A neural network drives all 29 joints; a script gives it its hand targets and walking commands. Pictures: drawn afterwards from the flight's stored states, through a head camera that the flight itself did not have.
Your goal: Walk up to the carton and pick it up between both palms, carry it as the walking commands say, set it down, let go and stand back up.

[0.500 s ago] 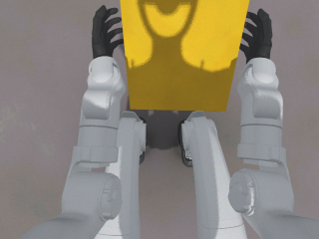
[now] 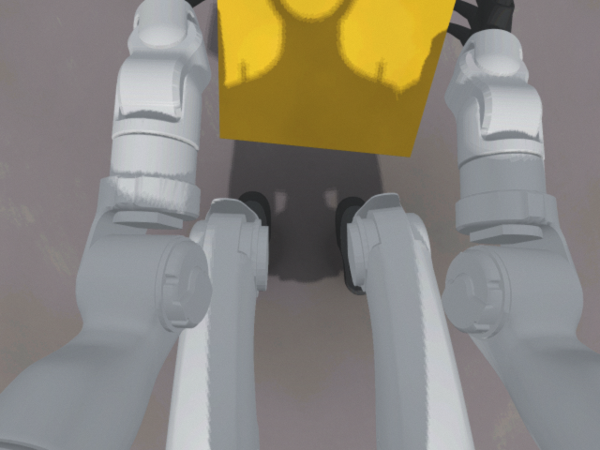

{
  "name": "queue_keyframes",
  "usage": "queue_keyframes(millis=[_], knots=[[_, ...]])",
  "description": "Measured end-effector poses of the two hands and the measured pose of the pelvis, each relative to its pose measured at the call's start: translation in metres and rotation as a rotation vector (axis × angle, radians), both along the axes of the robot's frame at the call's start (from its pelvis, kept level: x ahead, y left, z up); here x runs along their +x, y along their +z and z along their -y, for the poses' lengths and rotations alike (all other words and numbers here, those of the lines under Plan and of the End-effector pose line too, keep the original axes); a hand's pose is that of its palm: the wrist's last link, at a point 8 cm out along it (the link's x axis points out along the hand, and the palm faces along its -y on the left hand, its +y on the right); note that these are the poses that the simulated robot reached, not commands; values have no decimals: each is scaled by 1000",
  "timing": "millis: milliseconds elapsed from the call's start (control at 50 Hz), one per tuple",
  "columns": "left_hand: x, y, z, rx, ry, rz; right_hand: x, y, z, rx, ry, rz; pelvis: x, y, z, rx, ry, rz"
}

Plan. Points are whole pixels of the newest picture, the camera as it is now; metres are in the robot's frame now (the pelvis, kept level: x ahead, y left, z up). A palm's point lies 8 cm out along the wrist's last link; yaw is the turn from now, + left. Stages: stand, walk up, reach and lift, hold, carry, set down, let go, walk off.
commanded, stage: set down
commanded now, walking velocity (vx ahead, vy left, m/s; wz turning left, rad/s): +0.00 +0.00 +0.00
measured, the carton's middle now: (324, 25) +0.56 -0.03 -0.27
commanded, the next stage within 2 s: none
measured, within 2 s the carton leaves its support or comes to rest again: rests again in 1.40 s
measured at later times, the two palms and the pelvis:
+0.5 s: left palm out of the picture +0.57 +0.12 -0.20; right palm (475, 4) +0.55 -0.18 -0.18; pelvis +0.02 +0.00 -0.05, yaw -1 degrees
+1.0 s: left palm out of the picture +0.63 +0.09 -0.24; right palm out of the picture +0.60 -0.22 -0.24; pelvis +0.05 -0.01 -0.10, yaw -2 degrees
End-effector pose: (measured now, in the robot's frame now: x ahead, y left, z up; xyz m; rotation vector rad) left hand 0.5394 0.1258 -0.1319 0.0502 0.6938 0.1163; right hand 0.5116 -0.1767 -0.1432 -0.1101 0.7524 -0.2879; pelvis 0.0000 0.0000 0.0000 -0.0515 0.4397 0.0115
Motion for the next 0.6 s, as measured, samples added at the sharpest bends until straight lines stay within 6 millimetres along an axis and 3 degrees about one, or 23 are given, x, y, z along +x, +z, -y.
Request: queue_keyframes(millis=[60, 160, 240, 340, 600], knots=[[7, -7, 5, -19, 20, 32, 8, -3, 4, 24, -44, 43, 5, -6, 2, 3, -2, -25], [20, -7, 6, -22, 28, 59, 32, 8, 7, 38, -49, 117, 13, -16, 6, 10, -2, -16], [21, -27, 1, -1, 25, -11, 44, -2, 3, 47, -47, 87, 19, -21, 8, 13, -3, -21], [16, -59, -1, 5, 2, -57, 40, -34, 2, 46, -48, 47, 26, -28, 7, 10, -5, -54], [31, -66, 6, -34, -52, -3, 41, -41, 11, 16, -44, 111, 20, -65, 2, -7, -10, -3]])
